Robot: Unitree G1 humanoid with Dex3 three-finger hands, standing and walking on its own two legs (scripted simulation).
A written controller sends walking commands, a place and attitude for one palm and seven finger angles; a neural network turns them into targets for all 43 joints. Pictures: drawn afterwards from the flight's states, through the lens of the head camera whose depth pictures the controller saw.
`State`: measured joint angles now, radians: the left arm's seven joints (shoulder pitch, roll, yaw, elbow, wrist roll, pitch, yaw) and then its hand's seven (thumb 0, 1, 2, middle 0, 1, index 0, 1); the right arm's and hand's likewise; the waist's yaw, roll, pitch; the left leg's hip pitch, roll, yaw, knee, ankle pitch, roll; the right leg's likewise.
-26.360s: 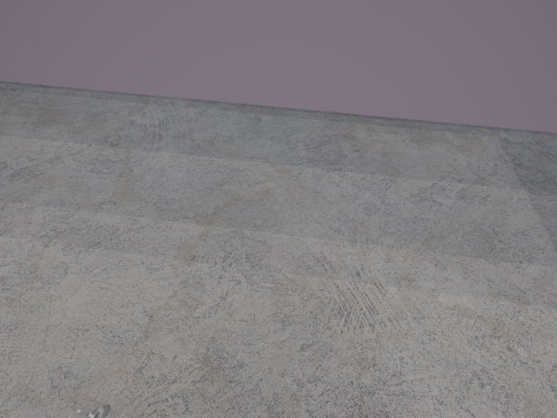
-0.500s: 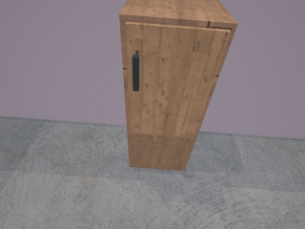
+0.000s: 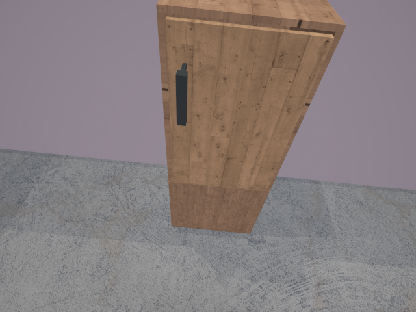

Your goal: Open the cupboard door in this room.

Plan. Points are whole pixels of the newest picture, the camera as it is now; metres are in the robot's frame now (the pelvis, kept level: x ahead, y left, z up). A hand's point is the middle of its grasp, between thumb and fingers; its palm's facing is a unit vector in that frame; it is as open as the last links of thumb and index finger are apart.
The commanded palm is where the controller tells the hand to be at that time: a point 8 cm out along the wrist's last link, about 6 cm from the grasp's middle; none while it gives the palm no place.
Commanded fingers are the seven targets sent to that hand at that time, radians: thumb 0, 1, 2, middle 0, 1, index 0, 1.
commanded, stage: shuffle to correct the standing spot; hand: left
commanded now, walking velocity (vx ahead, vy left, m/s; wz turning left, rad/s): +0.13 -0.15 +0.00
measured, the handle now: (182, 95) +0.60 +0.11 +0.09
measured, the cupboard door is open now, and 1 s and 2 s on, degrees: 0 0 0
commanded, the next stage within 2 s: come to a stop and stand still in 0.24 s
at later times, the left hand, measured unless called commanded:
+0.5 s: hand (167, 290) +0.20 +0.10 -0.15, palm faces -0.05 -0.97 -0.24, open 7.4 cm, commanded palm none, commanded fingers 0.00 0.90 0.90 -0.20 -0.30 -0.20 -0.30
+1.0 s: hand out of the picture +0.09 +0.15 -0.16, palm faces +0.01 -0.96 -0.28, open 7.4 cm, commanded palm none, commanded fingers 0.00 0.90 0.90 -0.20 -0.30 -0.20 -0.30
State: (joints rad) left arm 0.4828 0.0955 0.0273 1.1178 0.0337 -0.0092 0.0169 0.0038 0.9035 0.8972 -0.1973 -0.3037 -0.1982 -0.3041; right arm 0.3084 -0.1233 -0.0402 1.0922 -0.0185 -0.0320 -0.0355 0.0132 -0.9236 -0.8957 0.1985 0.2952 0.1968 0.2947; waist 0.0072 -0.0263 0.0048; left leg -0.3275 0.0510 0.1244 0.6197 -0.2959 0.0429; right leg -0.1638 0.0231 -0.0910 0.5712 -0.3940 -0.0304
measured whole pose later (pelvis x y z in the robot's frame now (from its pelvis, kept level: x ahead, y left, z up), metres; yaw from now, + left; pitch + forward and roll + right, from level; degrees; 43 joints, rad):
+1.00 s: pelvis +0.06 -0.05 +0.00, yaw -3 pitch -3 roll +0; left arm 0.31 0.18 0.00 1.02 0.02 0.02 0.03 0.01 0.91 0.90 -0.20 -0.30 -0.20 -0.30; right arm 0.22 -0.17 -0.03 0.90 -0.01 0.00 -0.02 0.00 -0.92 -0.90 0.20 0.30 0.20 0.29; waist 0.02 0.06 -0.01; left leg -0.27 -0.03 0.15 0.57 -0.26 0.10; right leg -0.25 -0.05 0.00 0.59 -0.29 0.02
